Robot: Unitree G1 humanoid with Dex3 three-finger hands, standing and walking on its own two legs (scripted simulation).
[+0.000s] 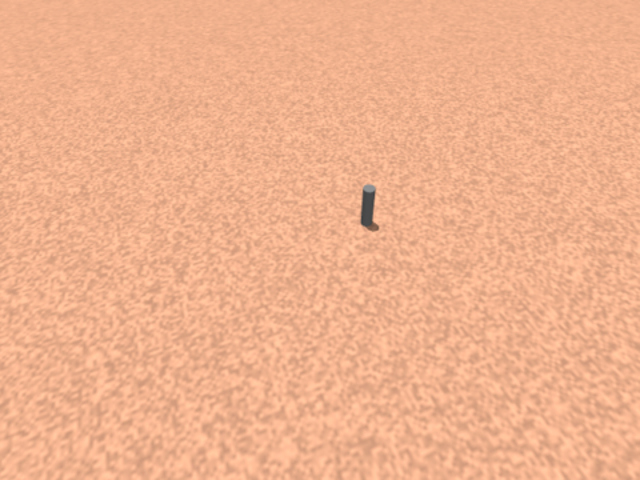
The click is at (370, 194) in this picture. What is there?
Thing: slim round
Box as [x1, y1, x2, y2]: [361, 184, 375, 226]
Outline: 369,184 363,187 361,224 365,226 371,224 375,189 374,186
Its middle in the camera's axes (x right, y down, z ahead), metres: +0.21 -0.15 +1.68
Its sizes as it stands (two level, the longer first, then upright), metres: 0.051 0.051 0.200
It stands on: the floor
